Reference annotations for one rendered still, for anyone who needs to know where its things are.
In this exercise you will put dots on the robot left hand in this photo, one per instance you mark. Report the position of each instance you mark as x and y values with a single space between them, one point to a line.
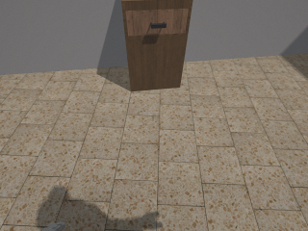
59 226

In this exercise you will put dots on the cabinet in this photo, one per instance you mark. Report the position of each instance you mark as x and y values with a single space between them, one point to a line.
155 62

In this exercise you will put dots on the drawer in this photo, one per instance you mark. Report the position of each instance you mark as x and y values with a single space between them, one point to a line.
139 22

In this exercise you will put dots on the handle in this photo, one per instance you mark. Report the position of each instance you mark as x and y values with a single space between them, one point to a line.
158 25

